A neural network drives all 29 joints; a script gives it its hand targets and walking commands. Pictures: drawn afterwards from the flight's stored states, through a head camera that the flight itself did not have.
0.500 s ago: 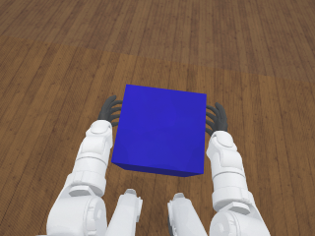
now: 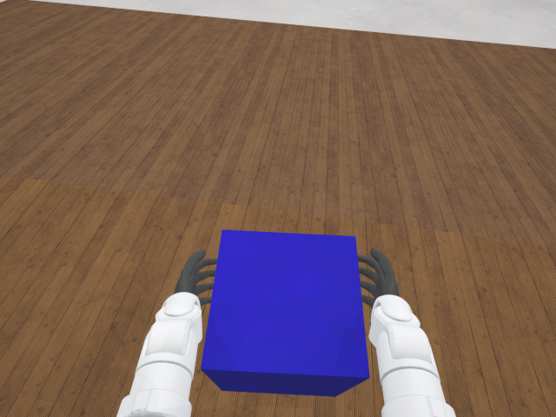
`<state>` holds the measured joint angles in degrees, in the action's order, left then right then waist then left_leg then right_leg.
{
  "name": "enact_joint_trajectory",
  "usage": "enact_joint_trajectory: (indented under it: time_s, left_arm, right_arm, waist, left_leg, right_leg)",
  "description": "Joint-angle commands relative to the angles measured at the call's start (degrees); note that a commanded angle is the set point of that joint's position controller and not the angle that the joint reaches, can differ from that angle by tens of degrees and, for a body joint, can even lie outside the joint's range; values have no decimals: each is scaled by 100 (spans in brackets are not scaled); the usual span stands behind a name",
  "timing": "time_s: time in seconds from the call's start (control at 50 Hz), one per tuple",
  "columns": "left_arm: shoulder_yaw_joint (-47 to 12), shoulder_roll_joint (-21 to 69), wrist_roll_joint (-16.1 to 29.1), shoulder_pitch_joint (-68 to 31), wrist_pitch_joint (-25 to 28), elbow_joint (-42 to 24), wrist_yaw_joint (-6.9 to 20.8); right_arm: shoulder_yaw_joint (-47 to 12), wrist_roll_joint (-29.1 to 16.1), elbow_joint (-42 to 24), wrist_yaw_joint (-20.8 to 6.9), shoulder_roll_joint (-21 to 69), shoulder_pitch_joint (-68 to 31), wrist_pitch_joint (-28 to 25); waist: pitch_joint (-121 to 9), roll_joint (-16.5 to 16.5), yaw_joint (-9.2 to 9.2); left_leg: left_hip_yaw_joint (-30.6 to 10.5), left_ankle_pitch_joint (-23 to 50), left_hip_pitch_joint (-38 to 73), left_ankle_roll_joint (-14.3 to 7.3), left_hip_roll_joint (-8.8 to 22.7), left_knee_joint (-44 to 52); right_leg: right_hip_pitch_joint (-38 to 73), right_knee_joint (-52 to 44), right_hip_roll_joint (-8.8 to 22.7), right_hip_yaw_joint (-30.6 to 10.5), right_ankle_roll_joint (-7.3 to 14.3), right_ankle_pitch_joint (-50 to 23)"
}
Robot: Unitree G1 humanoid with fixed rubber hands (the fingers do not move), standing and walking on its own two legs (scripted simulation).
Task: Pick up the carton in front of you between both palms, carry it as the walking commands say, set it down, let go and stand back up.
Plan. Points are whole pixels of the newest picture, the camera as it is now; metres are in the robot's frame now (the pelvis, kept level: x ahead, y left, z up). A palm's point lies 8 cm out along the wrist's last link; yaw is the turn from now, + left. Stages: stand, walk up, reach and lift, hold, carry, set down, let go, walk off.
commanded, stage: reach and lift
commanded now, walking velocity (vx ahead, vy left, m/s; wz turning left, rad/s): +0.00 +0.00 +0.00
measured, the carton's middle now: (283, 319) +0.31 +0.00 -0.09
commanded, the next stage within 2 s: hold in 1.18 s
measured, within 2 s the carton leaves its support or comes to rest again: neither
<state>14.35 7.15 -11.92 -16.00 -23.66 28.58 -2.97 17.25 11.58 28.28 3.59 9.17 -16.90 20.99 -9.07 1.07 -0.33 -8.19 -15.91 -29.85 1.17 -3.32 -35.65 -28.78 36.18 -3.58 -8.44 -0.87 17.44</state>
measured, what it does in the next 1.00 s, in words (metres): stands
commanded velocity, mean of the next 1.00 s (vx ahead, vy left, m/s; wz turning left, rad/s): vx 0.00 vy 0.00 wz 0.00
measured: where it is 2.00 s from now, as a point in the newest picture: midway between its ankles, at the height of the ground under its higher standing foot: outside the picture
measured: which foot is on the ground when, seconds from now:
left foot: down 0.00-1.00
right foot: down 0.00-1.00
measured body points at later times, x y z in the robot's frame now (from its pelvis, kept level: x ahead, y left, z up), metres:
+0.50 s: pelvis -0.02 +0.00 +0.02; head -0.04 +0.00 +0.46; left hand +0.29 +0.15 +0.03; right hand +0.30 -0.15 +0.04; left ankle +0.02 +0.13 -0.72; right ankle +0.00 -0.13 -0.72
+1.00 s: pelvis +0.00 +0.00 +0.02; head -0.04 +0.00 +0.47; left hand +0.30 +0.15 +0.04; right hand +0.31 -0.15 +0.05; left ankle +0.02 +0.13 -0.72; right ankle +0.00 -0.13 -0.72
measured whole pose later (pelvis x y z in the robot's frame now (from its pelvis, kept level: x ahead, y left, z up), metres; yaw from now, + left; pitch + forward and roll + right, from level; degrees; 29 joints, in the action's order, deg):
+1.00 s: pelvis +0.00 +0.00 +0.02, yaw +0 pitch -4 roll +0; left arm 13.1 8.7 -16.7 -15.1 -39.7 18.8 -0.9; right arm 15.3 17.2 20.1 0.0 9.2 -17.1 36.9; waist -1.6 0.5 -0.1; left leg -7.5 -10.9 -6.1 0.7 -2.3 -21.2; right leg -5.4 22.1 -2.1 -8.3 -0.6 12.4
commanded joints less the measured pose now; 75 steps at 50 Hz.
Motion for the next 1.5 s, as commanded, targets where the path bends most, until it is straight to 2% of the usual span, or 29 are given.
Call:
enact_joint_trajectory:
  time_s: [0.0, 0.08, 0.18, 0.24, 0.28, 0.4, 0.6, 0.88, 1.14, 1.24, 1.28, 1.38, 1.48]
  left_arm:
    - [-3411, 5472, 1049, -2839, -28, -550, 1572]
    - [-3479, 5488, 1077, -2686, -462, -909, 1586]
    - [-3037, 5440, 913, -2682, -874, -807, 1640]
    - [-2726, 5387, 789, -2996, -941, -590, 1710]
    - [-2732, 5463, 823, -3322, -918, -612, 1756]
    - [-2860, 5660, 899, -3805, -896, -689, 1796]
    - [-2841, 5652, 849, -3580, -1021, -715, 1751]
    - [-3055, 5566, 1016, -3036, -1235, -1251, 1704]
    - [-3145, 5442, 1088, -2946, -1401, -1541, 1705]
    - [-3563, 5538, 1359, -2994, -1546, -2014, 1703]
    - [-3519, 5459, 1334, -2899, -1671, -2035, 1678]
    - [-3115, 5311, 1106, -2920, -1825, -1689, 1695]
    - [-3119, 5463, 1145, -3314, -1782, -1659, 1760]
  right_arm:
    - [-3428, -828, 342, -1590, 5876, -1923, 441]
    - [-3510, -872, -12, -1668, 5821, -1817, 840]
    - [-3120, -699, 48, -1763, 5645, -1924, 1228]
    - [-2796, -556, 234, -1819, 5598, -2210, 1296]
    - [-2784, -569, 211, -1851, 5681, -2499, 1275]
    - [-2865, -651, 199, -1912, 5847, -2951, 1230]
    - [-2837, -618, 154, -1918, 5688, -2861, 1321]
    - [-3068, -761, -448, -1874, 5563, -2324, 1535]
    - [-3201, -860, -751, -1841, 5551, -2209, 1722]
    - [-3564, -1087, -1228, -1817, 5617, -2200, 1874]
    - [-3532, -1086, -1247, -1804, 5529, -2114, 2003]
    - [-3157, -892, -927, -1849, 5343, -2228, 2149]
    - [-3148, -913, -885, -1921, 5462, -2609, 2093]
  waist:
    - [-1795, -110, 44]
    - [-1226, -84, 23]
    - [-286, -31, 47]
    - [52, -11, 50]
    - [-28, -16, 37]
    - [-574, -71, 26]
    - [-594, -121, 37]
    - [-612, -109, 16]
    - [-477, -66, 41]
    - [-782, -69, -23]
    - [-633, -70, -17]
    - [59, -55, 31]
    - [-131, -88, 25]
  left_leg:
    - [348, 2020, 1944, -36, -230, 702]
    - [339, 1950, 2328, -36, -191, 1142]
    - [411, 1033, 2334, -80, -180, 1461]
    - [468, 486, 2208, -103, -153, 1488]
    - [480, 352, 2237, -107, -144, 1433]
    - [481, 535, 2410, -78, -145, 1311]
    - [487, 880, 2643, -26, -159, 1475]
    - [440, 1629, 2956, 10, -194, 1617]
    - [443, 1610, 3018, -9, -223, 1685]
    - [396, 1972, 3256, 11, -239, 1713]
    - [388, 1906, 3246, 14, -233, 1778]
    - [450, 1064, 2979, -14, -193, 1932]
    - [472, 972, 3025, -21, -167, 1863]
  right_leg:
    - [1443, -786, -182, 310, -67, -2225]
    - [1855, -1220, -153, 310, -58, -2138]
    - [1844, -1568, -129, 365, -9, -1225]
    - [1728, -1607, -93, 391, 26, -656]
    - [1713, -1577, -78, 399, 44, -484]
    - [1838, -1446, -85, 415, 57, -637]
    - [1988, -1545, -135, 462, 37, -938]
    - [2369, -1667, -179, 449, -16, -1737]
    - [2501, -1750, -162, 410, -54, -1830]
    - [2729, -1792, -160, 386, -68, -2246]
    - [2745, -1853, -157, 376, -64, -2171]
    - [2518, -2002, -132, 423, -31, -1268]
    - [2474, -1943, -124, 449, 1, -1131]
